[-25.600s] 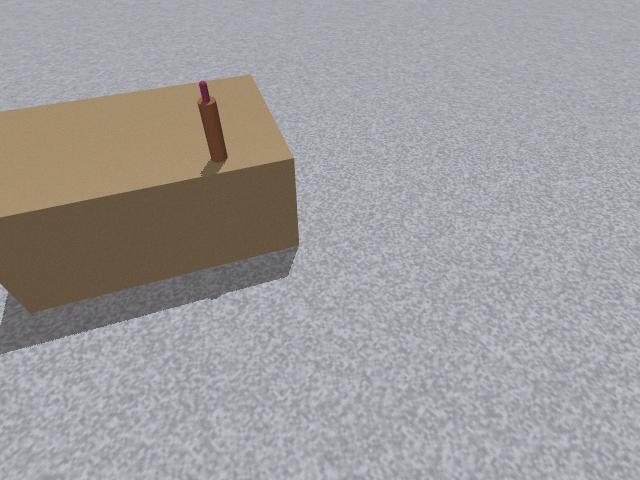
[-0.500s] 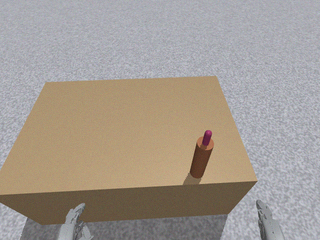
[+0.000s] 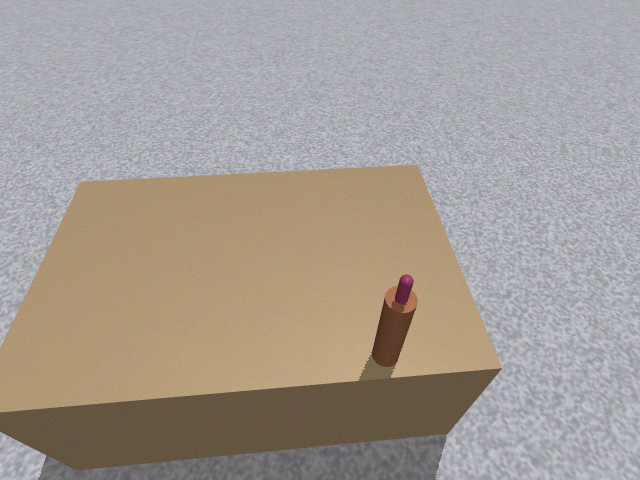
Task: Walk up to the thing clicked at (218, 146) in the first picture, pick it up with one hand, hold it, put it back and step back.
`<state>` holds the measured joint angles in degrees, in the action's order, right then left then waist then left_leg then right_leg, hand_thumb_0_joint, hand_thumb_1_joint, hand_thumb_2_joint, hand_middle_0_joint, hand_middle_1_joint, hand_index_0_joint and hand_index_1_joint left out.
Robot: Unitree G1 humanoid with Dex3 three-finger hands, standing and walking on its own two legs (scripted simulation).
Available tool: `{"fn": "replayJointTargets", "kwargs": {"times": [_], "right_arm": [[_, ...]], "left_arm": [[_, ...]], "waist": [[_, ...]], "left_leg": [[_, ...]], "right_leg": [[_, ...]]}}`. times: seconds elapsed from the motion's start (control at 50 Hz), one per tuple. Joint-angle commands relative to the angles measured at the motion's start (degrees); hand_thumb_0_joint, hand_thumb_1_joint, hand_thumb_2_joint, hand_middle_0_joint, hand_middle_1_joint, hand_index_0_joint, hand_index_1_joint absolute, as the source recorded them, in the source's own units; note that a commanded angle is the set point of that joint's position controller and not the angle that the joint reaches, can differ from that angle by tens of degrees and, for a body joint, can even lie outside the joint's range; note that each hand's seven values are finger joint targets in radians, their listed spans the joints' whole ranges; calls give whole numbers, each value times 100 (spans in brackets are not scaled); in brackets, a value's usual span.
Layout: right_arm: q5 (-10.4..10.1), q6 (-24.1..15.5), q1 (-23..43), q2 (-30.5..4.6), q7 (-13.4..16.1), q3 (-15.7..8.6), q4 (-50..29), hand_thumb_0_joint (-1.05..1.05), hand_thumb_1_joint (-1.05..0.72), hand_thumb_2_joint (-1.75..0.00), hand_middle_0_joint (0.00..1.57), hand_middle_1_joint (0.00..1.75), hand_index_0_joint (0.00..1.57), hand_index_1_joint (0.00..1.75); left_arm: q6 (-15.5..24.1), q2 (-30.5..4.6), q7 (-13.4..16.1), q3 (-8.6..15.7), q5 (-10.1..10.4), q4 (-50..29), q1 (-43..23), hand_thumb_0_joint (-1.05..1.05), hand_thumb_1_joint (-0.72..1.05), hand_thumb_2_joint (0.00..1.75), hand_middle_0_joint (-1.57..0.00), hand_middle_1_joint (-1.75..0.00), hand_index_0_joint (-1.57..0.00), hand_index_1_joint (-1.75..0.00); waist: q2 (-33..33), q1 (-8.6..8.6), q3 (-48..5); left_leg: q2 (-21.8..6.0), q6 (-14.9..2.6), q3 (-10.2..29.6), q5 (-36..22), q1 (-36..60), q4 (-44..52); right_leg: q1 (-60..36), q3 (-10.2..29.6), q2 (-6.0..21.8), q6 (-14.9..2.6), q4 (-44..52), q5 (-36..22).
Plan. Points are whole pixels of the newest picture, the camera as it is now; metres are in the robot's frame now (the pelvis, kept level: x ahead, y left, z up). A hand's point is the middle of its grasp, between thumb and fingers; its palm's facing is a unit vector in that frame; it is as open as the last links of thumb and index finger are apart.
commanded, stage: stand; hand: right
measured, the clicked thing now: (394, 321) +0.44 -0.13 -0.17
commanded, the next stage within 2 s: none
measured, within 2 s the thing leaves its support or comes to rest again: neither
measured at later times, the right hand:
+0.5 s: hand out of the picture +0.04 -0.24 -0.13, palm faces +0.01 +0.93 -0.37, open 7.4 cm
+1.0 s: hand out of the picture +0.04 -0.23 -0.13, palm faces +0.02 +0.93 -0.36, open 7.4 cm
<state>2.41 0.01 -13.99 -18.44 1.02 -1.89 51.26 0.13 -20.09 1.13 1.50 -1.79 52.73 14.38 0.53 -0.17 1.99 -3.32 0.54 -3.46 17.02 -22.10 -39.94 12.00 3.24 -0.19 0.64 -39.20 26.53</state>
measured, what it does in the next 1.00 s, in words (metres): stands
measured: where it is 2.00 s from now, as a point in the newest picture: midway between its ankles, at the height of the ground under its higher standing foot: outside the picture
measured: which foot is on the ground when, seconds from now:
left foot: down 0.00-1.00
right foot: down 0.00-1.00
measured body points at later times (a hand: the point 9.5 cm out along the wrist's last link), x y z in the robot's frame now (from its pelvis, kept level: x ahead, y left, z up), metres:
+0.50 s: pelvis -0.02 +0.02 +0.02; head -0.02 +0.03 +0.47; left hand +0.03 +0.31 -0.12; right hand +0.04 -0.28 -0.10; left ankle +0.04 +0.13 -0.72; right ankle -0.06 -0.13 -0.72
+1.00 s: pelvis -0.01 +0.02 +0.03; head -0.01 +0.04 +0.48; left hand +0.04 +0.31 -0.12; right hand +0.04 -0.28 -0.10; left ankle +0.04 +0.13 -0.72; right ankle -0.06 -0.13 -0.72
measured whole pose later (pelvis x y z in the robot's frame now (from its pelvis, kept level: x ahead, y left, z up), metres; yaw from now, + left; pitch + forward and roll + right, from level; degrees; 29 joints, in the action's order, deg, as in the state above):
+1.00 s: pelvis -0.01 +0.02 +0.03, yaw +0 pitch -3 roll +0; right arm 0.7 -0.1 -6.2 -18.4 0.2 -0.9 67.0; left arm 0.3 -19.6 0.4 -0.2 -0.9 64.4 9.9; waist 1.9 -0.7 3.6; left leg -1.5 -1.0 -5.0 7.4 -11.7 -22.4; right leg 1.7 4.1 1.7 2.7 -20.5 15.6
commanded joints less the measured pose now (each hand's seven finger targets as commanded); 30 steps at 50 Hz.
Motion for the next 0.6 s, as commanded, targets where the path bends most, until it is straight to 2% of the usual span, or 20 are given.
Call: {"fn": "replayJointTargets", "kwargs": {"times": [0.0,0.02,0.04,0.06,0.12,0.16,0.18,0.24,0.3,0.32,0.34,0.44,0.58], "right_arm": [[-49,-222,255,-1013,86,-259,-98,0,-90,-90,20,30,20,30],[-54,-212,244,-1049,93,-245,-5,0,-90,-90,20,30,20,30],[-56,-207,326,-1055,90,-230,89,0,-90,-90,20,30,20,30],[-71,-189,334,-1061,89,-224,162,0,-90,-90,20,30,20,30],[-78,-182,419,-1096,82,-199,394,0,-90,-90,20,30,20,30],[-82,-195,490,-1115,71,-184,530,0,-90,-90,20,30,20,30],[-90,-191,529,-1130,72,-187,587,0,-90,-90,20,30,20,30],[-105,-203,617,-1127,59,-174,722,0,-90,-90,20,30,20,30],[-112,-184,704,-1135,45,-160,844,0,-90,-90,20,30,20,30],[-121,-190,756,-1159,40,-170,873,0,-90,-90,20,30,20,30],[-122,-186,789,-1131,39,-159,897,0,-90,-90,20,30,20,30],[-130,-176,829,-1192,24,-166,1043,0,-90,-90,20,30,20,30],[-163,-172,906,-1182,-4,-156,1144,0,-90,-90,20,30,20,30]], "left_arm": [[116,-1070,93,255,30,-225,-134,0,90,90,-20,-30,-20,-30],[94,-1080,90,248,45,-163,-177,0,90,90,-20,-30,-20,-30],[88,-1053,84,223,40,-84,-174,0,90,90,-20,-30,-20,-30],[78,-1066,79,220,37,-38,-209,0,90,90,-20,-30,-20,-30],[67,-1057,63,196,41,142,-279,0,90,90,-20,-30,-20,-30],[69,-1031,51,170,57,232,-303,0,90,90,-20,-30,-20,-30],[63,-1018,43,172,60,296,-281,0,90,90,-20,-30,-20,-30],[67,-1016,22,158,55,439,-366,0,90,90,-20,-30,-20,-30],[74,-986,4,143,52,555,-334,0,90,90,-20,-30,-20,-30],[73,-998,-4,132,48,600,-368,0,90,90,-20,-30,-20,-30],[79,-962,-7,122,48,616,-403,0,90,90,-20,-30,-20,-30],[72,-1003,-30,113,67,759,-419,0,90,90,-20,-30,-20,-30],[114,-1009,-18,67,51,846,-478,0,90,90,-20,-30,-20,-30]], "waist": [[71,1,-550],[42,-42,-408],[32,-22,-292],[3,-48,-255],[-53,-66,-12],[-111,-36,23],[-194,-24,26],[-175,-42,57],[-302,-11,28],[-236,-29,137],[-205,-19,15],[-285,-35,112],[1,-75,-35]], "left_leg": [[-355,-406,503,-2090,1355,613],[-365,-372,521,-1805,1367,811],[-369,-360,523,-1745,1351,869],[-370,-345,535,-1472,1367,1009],[-404,-293,609,-1110,1408,1395],[-421,-262,639,-1125,1423,1549],[-446,-260,690,-852,1436,1670],[-447,-228,712,-651,1465,1877],[-475,-209,795,-211,1491,2096],[-445,-182,777,-208,1476,2146],[-461,-200,747,-327,1561,2088],[-473,-145,791,12,1611,2307],[-447,-185,637,-644,1808,2087]], "right_leg": [[351,508,437,-374,1015,-2555],[415,541,431,-376,1170,-2157],[380,542,459,-376,1293,-2167],[393,550,460,-362,1437,-1907],[348,496,442,-341,1649,-1621],[238,450,450,-313,1745,-1642],[197,416,418,-304,1804,-1472],[103,408,450,-283,1952,-1377],[15,349,427,-262,2044,-1236],[108,357,439,-250,2089,-1220],[29,365,468,-258,2127,-1262],[154,343,441,-236,2187,-1111],[69,419,587,-210,2361,-1436]]}}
